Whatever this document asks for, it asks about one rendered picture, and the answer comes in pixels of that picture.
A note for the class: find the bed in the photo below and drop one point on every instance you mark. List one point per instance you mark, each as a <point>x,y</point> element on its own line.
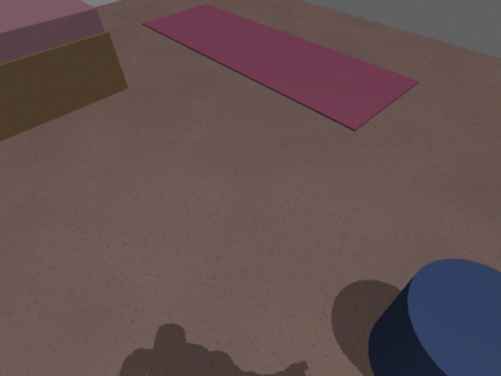
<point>55,58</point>

